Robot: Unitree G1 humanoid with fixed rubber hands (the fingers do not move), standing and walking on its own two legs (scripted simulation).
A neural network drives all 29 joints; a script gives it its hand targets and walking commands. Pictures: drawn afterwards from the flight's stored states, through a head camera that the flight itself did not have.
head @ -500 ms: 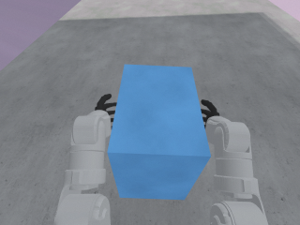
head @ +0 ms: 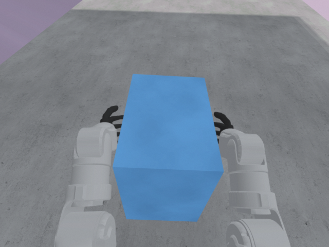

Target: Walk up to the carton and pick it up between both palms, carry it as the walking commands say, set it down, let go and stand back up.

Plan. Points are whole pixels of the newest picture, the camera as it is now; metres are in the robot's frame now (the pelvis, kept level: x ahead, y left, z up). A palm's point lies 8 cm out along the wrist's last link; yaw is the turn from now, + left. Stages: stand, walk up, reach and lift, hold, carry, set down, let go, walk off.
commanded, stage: carry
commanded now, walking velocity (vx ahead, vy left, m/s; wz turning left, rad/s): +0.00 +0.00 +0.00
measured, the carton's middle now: (165, 148) +0.36 +0.02 +0.05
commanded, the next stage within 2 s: none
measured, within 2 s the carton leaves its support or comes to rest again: neither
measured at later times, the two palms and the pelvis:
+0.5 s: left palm (122, 139) +0.34 +0.13 +0.10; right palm (239, 149) +0.33 -0.15 +0.09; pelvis +0.01 -0.01 +0.00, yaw +0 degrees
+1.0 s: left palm (121, 141) +0.34 +0.13 +0.10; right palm (238, 152) +0.32 -0.15 +0.08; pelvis +0.01 -0.01 +0.00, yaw +0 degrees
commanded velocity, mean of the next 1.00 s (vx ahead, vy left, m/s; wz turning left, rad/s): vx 0.05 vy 0.00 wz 0.00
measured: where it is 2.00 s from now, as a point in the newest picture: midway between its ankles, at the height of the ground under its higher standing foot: (172, 237)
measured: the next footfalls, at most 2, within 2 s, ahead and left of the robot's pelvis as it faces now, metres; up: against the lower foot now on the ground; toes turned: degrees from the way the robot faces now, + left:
right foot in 1.60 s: +0.22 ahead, -0.13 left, +0.00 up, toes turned -7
left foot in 1.94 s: +0.53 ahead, +0.09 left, +0.00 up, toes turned +10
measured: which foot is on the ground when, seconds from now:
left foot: down 0.00-1.00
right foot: down 0.00-1.00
